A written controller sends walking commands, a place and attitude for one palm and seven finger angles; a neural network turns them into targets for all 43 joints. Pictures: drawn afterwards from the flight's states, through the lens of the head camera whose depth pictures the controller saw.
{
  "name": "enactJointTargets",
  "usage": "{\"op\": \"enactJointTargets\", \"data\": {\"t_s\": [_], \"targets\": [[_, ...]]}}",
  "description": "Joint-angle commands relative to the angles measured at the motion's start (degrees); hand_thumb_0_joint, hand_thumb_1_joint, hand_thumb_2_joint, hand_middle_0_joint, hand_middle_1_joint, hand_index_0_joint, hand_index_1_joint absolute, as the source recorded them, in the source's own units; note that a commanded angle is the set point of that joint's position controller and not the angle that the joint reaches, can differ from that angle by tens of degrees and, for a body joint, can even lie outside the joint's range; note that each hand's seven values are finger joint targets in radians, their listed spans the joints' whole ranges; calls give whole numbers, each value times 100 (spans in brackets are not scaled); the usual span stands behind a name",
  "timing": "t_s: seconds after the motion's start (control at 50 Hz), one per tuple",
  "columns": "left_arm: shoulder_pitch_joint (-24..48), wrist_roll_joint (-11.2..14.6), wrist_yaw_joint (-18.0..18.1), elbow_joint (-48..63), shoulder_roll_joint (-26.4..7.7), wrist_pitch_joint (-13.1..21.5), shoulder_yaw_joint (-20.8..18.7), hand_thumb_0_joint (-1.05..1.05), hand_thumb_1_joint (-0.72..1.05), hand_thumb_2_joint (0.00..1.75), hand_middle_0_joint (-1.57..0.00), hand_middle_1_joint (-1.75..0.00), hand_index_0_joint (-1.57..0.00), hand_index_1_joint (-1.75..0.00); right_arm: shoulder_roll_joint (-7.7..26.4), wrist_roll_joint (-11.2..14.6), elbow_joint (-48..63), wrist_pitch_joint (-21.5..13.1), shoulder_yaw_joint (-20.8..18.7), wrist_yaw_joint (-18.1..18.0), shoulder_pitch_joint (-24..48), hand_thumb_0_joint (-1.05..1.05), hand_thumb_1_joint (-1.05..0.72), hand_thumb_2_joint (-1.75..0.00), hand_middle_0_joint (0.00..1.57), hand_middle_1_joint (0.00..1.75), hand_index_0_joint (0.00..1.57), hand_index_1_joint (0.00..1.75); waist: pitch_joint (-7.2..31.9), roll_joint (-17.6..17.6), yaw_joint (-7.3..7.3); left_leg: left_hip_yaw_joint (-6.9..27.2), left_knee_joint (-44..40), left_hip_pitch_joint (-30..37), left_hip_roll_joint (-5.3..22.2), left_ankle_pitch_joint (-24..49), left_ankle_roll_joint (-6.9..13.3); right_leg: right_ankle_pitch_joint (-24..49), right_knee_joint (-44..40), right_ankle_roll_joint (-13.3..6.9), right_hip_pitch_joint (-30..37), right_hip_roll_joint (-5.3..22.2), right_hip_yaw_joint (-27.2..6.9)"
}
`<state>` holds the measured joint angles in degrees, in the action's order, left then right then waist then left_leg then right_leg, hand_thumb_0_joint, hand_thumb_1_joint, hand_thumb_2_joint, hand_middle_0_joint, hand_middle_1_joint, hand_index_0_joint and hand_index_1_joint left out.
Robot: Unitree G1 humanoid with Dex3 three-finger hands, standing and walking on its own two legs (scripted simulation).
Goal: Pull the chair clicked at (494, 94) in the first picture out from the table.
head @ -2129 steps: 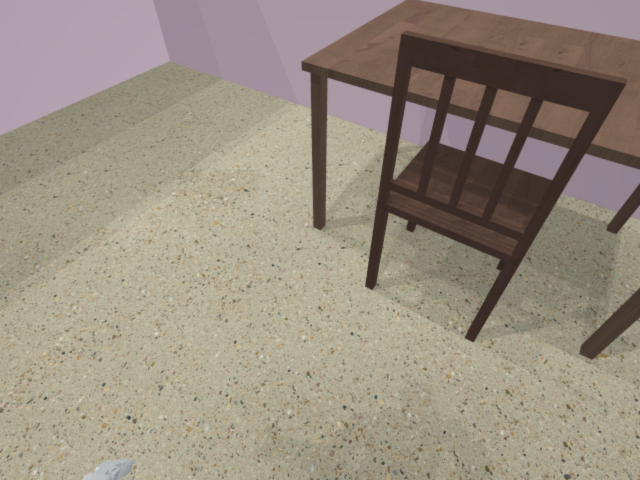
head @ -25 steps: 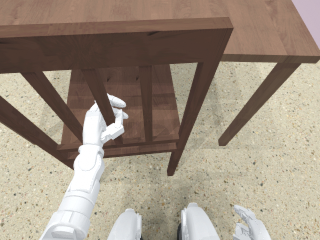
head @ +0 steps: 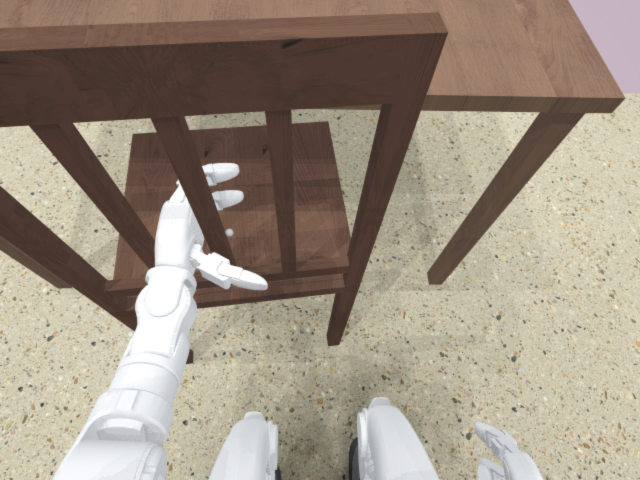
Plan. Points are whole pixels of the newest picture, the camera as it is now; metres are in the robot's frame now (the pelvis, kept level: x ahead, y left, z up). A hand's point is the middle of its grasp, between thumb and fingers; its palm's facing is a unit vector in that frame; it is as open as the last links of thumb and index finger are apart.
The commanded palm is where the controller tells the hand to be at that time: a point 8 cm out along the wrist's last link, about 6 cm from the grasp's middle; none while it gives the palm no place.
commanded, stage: open the thumb and straighten the fingers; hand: left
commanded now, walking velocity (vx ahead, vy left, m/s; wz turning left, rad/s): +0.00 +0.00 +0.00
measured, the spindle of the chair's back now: (207, 216) +0.42 +0.13 +0.05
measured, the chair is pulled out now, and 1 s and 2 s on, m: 0.04 0.04 0.04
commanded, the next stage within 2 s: draw the fingers out of the gap in 0.24 s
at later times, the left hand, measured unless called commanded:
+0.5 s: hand (230, 224) +0.42 +0.11 +0.03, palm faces -0.05 -1.00 +0.00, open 17.5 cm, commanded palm +0.38 +0.15 +0.03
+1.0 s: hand (228, 299) +0.33 +0.10 +0.02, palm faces -0.09 -1.00 +0.01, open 17.5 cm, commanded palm +0.30 +0.16 +0.03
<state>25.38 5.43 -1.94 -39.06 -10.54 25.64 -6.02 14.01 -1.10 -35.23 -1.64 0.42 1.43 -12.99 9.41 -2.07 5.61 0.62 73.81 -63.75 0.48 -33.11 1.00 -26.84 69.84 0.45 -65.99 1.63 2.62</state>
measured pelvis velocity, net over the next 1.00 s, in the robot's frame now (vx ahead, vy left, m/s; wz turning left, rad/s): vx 0.02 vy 0.00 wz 0.01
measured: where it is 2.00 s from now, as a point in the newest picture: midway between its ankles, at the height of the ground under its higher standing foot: outside the picture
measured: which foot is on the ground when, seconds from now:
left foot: down 0.00-1.00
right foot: down 0.00-1.00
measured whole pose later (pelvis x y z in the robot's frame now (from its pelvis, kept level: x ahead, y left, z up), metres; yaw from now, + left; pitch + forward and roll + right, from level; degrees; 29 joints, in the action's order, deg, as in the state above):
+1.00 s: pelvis +0.02 +0.00 +0.01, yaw +1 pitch +21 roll -2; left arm 0.4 5.4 -1.3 -16.2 -6.7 23.8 3.8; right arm 12.7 -0.5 -29.6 -1.4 0.5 2.2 -8.6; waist 9.8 -1.4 2.0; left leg 0.9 72.3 -59.1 0.0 -34.5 1.2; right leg -28.6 68.6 0.8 -61.2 2.0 2.9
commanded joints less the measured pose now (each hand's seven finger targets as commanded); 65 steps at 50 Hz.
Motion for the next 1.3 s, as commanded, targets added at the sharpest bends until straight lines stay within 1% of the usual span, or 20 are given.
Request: {"op": "enactJointTargets", "data": {"t_s": [0.0,0.08,0.16,0.24,0.3,0.32,0.38,0.44,0.5,0.56,0.62,0.72,0.78,0.86,0.96,1.06,1.14,1.2,1.26,1.28], "targets": [[2200,122,-47,1202,-393,365,41,0,-55,20,-10,-29,-10,-29,824,47,609,-221,-274,-78,-283,0,-90,-90,20,30,20,30,2442,124,240,52,-1120,1106,-110,1420,-9,940,-986,-156,1877,-188,-97],[2342,84,39,1000,-667,391,-249,0,-55,20,0,0,0,0,867,36,538,-271,-284,-118,-363,0,-90,-90,20,30,20,30,2366,140,177,63,-1167,1070,-101,1233,-14,682,-1015,-160,1775,-196,-98],[2273,33,66,940,-496,478,-122,0,-55,20,0,0,0,0,844,7,530,-291,-288,-80,-410,0,-90,-90,20,30,20,30,2507,-100,145,76,-1173,1300,-92,1493,-39,850,-949,-182,1685,-198,-58],[2062,12,65,626,-519,428,-189,0,-55,20,0,0,0,0,862,5,521,-236,-294,-43,-436,0,-90,-90,20,30,20,30,2357,132,163,63,-1171,1160,-76,1458,-36,845,-964,-175,1690,-212,-44],[2175,-5,58,752,-651,467,-285,0,-55,20,0,0,0,0,876,1,566,-234,-292,-44,-454,0,-90,-90,20,30,20,30,2386,-18,103,75,-1204,1154,-90,1456,-40,837,-933,-198,1713,-208,-47],[2880,-14,89,1087,-527,509,-55,0,-55,20,0,0,0,0,867,10,555,-237,-284,-57,-435,0,-90,-90,20,30,20,30,2485,-177,273,108,-1210,1422,-61,1513,-42,846,-958,-177,1546,-202,-37],[2063,38,130,1027,-478,471,-153,0,-55,20,0,0,0,0,863,10,590,-248,-317,-44,-455,0,-90,-90,20,30,20,30,2630,-137,63,133,-1287,1671,-40,1819,-88,1011,-952,-212,1703,-218,18],[1449,42,94,1152,-125,394,176,0,-55,20,0,0,0,0,824,32,665,-191,-326,15,-426,0,-90,-90,20,30,20,30,2629,14,34,142,-1306,1795,0,2199,-105,1316,-914,-214,1768,-215,77],[851,35,77,1443,-103,329,243,0,-55,20,0,0,0,0,808,52,776,-148,-342,55,-389,0,-90,-90,20,30,20,30,2560,-30,-71,102,-1349,1791,-12,2357,-106,1481,-936,-235,1938,-209,75],[420,33,76,1796,56,305,456,0,-55,20,0,0,0,0,765,81,848,-106,-350,70,-314,0,-90,-90,20,30,20,30,2338,241,-47,77,-1362,1722,10,2237,-80,1473,-1000,-208,1979,-210,69],[161,27,99,2047,103,328,561,0,-55,20,0,0,0,0,738,83,902,-111,-322,64,-205,0,-90,-90,20,30,20,30,2061,139,-66,80,-1379,1602,-19,2065,-60,1353,-1018,-215,1945,-200,64],[-515,25,135,3050,85,466,689,0,-55,20,0,0,0,0,669,75,1031,-160,-338,47,-56,0,-90,-90,20,30,20,30,2433,-117,-204,125,-1299,2031,-3,2697,-112,1731,-870,-232,2019,-162,58],[-857,21,114,3280,271,442,949,0,-55,20,0,0,0,0,632,79,1061,-190,-327,54,61,0,-90,-90,20,30,20,30,2242,-95,-150,145,-1258,1970,-10,2621,-116,1710,-863,-219,1968,-147,75],[-1332,-23,85,3180,181,281,877,0,-55,20,0,0,0,0,657,81,1139,-183,-309,26,181,0,-90,-90,20,30,20,30,1959,229,-152,120,-1211,1537,-53,2082,-60,1453,-869,-201,1966,-152,63],[-1954,72,-10,3839,64,221,791,0,-55,20,0,0,0,0,610,101,1347,-232,-293,-14,313,0,-90,-90,20,30,20,30,2246,135,-325,95,-1178,1578,-102,2162,-58,1584,-827,-228,2227,-145,25],[-2570,115,-89,4349,178,176,1005,0,-55,20,0,0,0,0,572,110,1454,-321,-276,-40,362,0,-90,-90,20,30,20,30,2147,102,-272,120,-1098,1551,-100,2168,-55,1595,-793,-215,2141,-141,50],[-3073,92,-127,4419,227,85,1145,0,-55,20,0,0,0,0,580,123,1542,-373,-247,-52,406,0,-90,-90,20,30,20,30,1753,254,-205,125,-1076,1262,-114,1707,-34,1221,-857,-200,1985,-160,51],[-3158,50,-99,4588,13,64,996,0,-55,20,0,0,0,0,613,112,1607,-419,-233,-94,423,0,-90,-90,20,30,20,30,1622,294,-225,152,-1046,1045,-132,1410,-28,880,-828,-207,1884,-158,38],[-3266,111,140,5787,-330,261,666,0,-55,20,0,0,0,0,549,114,1720,-513,-229,-139,400,0,-90,-90,20,30,20,30,2086,-244,-451,147,-1208,1541,-144,1670,-67,922,-848,-244,2073,-159,41],[-3352,147,181,6060,-346,249,684,0,-55,20,0,0,0,0,539,120,1748,-538,-213,-143,364,0,-90,-90,20,30,20,30,2164,-265,-437,141,-1260,1654,-153,1729,-66,975,-920,-237,2186,-159,39]]}}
